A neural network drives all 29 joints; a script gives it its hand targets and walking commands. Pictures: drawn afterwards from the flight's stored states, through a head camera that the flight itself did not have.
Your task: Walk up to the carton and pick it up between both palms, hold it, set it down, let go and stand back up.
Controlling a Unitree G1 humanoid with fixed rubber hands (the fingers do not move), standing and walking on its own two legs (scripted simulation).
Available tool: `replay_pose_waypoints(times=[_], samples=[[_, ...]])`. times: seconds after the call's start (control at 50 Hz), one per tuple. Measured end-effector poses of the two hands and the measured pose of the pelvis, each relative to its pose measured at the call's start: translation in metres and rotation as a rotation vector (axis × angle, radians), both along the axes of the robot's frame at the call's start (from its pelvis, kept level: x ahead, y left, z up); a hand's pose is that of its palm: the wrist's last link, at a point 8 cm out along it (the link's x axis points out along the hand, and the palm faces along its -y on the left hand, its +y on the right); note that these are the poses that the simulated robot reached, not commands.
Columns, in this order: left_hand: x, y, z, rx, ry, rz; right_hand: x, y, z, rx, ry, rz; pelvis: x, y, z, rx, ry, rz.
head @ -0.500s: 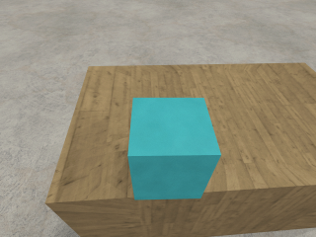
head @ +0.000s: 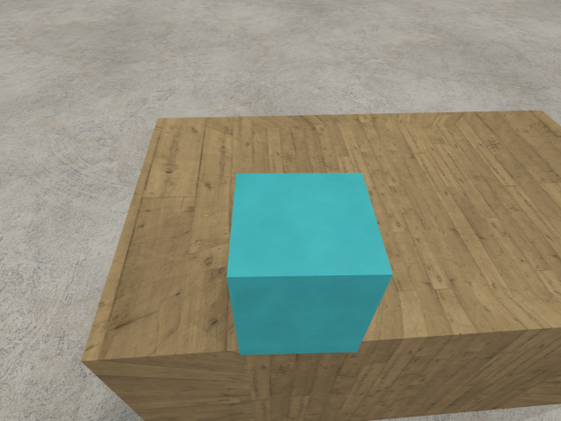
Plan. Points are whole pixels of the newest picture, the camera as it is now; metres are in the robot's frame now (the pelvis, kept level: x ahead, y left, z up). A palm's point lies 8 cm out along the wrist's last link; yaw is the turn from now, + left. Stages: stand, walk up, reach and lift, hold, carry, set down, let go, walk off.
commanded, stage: stand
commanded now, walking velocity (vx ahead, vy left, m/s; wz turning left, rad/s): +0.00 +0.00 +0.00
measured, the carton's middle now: (299, 266) +0.39 -0.01 -0.01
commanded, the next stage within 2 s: none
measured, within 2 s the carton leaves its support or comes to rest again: neither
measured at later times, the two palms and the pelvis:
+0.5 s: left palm out of the picture +0.05 +0.31 -0.12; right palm out of the picture +0.10 -0.28 -0.10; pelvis +0.00 +0.00 +0.00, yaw +0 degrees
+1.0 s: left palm out of the picture +0.05 +0.31 -0.12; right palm out of the picture +0.10 -0.28 -0.10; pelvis +0.00 +0.00 +0.00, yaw +0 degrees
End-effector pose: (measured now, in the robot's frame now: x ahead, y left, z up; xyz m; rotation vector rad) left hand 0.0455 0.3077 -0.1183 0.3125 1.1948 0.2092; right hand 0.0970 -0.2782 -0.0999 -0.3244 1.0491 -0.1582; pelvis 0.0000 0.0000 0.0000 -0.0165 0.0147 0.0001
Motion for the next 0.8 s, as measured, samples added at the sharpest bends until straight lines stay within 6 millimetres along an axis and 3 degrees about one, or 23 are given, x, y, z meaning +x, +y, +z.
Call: replay_pose_waypoints(times=[0.8], samples=[[0.0006, 0.0001, 0.0019, 0.005, 0.001, 0.0, 0.0002, 0.0009, -0.002, 0.007, 0.002, -0.001, 0.0005, 0.0, 0.0002, 0.0, 0.002, 0.0]])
